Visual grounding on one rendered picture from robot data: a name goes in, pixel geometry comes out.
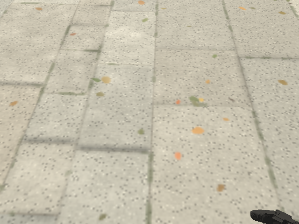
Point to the robot right hand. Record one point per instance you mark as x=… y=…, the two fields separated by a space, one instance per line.
x=272 y=217

